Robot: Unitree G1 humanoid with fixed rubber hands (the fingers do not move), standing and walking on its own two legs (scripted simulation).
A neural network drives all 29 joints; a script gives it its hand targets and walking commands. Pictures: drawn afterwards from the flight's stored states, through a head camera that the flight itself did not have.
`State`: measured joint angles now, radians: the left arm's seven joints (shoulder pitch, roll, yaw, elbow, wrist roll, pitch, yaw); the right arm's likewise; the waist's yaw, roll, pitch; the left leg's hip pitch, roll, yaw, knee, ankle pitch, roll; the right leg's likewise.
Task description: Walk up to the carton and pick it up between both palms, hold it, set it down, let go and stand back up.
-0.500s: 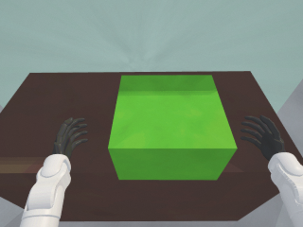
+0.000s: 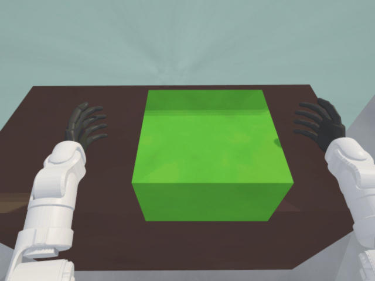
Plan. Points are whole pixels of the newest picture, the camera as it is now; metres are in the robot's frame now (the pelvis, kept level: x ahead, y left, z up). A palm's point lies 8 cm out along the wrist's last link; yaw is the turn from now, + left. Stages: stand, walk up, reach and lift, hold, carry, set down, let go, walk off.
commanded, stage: reach and lift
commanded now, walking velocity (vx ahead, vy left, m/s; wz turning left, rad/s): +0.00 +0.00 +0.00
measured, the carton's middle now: (205, 153) +0.42 -0.03 +0.00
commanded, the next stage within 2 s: none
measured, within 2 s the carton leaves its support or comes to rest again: neither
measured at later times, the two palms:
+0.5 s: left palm (82, 130) +0.40 +0.25 +0.11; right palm (315, 125) +0.41 -0.25 +0.12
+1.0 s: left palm (98, 150) +0.40 +0.23 +0.05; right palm (300, 141) +0.41 -0.25 +0.06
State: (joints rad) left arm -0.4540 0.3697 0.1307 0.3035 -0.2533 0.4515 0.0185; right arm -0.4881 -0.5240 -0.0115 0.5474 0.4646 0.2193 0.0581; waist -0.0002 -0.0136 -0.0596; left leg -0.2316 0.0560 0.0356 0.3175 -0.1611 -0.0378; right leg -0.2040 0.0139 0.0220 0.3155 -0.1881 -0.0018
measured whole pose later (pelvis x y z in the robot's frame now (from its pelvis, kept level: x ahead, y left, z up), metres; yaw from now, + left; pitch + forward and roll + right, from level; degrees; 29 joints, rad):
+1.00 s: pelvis -0.02 +0.00 -0.02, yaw +0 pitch +19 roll -1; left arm -0.83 0.31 -0.07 1.22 -0.32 -0.22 0.02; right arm -0.86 -0.45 0.24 1.31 0.55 -0.24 0.06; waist 0.04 0.00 -0.23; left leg -0.66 0.07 0.01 0.57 -0.23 -0.04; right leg -0.62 0.03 0.01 0.53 -0.24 0.00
